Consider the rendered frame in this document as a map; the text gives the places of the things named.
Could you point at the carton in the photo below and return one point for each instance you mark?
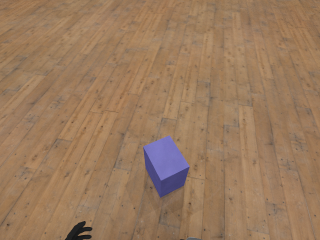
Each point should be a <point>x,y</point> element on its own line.
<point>165,165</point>

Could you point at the robot left hand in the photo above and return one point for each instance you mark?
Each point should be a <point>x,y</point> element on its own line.
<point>78,229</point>

